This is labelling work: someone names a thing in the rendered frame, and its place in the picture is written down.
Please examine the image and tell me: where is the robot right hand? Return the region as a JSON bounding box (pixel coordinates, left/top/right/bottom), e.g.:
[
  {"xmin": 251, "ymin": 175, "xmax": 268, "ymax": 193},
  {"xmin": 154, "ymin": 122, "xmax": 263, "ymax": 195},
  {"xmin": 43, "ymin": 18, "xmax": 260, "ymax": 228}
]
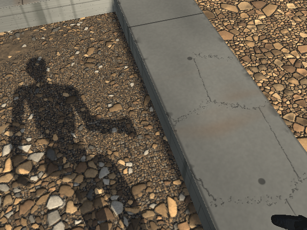
[{"xmin": 271, "ymin": 215, "xmax": 307, "ymax": 230}]

